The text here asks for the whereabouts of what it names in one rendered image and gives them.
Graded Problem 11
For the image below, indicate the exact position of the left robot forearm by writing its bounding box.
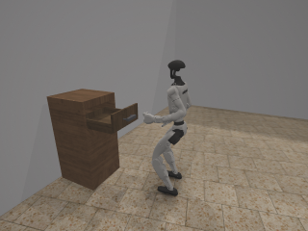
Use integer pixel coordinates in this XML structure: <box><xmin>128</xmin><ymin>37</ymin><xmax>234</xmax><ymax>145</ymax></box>
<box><xmin>153</xmin><ymin>110</ymin><xmax>185</xmax><ymax>123</ymax></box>

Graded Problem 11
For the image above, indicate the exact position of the robot left upper arm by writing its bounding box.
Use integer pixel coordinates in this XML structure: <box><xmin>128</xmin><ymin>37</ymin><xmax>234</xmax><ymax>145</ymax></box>
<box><xmin>167</xmin><ymin>86</ymin><xmax>187</xmax><ymax>118</ymax></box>

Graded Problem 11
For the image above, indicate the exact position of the handle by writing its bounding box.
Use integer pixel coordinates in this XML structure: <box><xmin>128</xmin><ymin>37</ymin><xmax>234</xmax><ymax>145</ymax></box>
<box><xmin>123</xmin><ymin>115</ymin><xmax>137</xmax><ymax>122</ymax></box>

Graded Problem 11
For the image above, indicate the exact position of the robot right upper arm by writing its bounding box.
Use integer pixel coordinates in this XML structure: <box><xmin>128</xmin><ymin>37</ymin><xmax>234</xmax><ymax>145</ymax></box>
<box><xmin>184</xmin><ymin>82</ymin><xmax>192</xmax><ymax>109</ymax></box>

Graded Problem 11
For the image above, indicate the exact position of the robot torso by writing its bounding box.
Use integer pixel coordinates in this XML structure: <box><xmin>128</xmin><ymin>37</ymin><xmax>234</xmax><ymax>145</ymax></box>
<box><xmin>167</xmin><ymin>83</ymin><xmax>188</xmax><ymax>138</ymax></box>

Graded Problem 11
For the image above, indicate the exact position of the cabinet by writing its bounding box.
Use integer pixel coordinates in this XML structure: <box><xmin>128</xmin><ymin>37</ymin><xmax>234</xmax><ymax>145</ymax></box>
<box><xmin>46</xmin><ymin>89</ymin><xmax>120</xmax><ymax>191</ymax></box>

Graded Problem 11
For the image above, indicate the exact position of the right robot foot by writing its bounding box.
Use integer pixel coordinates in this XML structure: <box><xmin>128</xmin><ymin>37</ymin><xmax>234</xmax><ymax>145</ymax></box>
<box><xmin>167</xmin><ymin>170</ymin><xmax>182</xmax><ymax>179</ymax></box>

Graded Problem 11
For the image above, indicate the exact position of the drawer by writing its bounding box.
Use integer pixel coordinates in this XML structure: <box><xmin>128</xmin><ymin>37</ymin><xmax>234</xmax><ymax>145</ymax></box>
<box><xmin>86</xmin><ymin>103</ymin><xmax>139</xmax><ymax>135</ymax></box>

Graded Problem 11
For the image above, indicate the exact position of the left robot hand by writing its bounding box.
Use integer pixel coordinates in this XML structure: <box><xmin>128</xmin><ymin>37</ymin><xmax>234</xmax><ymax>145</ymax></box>
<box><xmin>142</xmin><ymin>112</ymin><xmax>154</xmax><ymax>124</ymax></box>

